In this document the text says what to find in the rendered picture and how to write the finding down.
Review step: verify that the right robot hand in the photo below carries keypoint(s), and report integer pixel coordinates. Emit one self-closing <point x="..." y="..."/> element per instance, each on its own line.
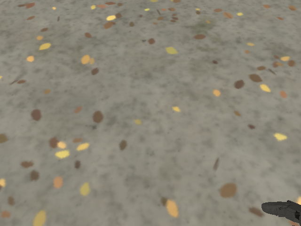
<point x="289" y="210"/>

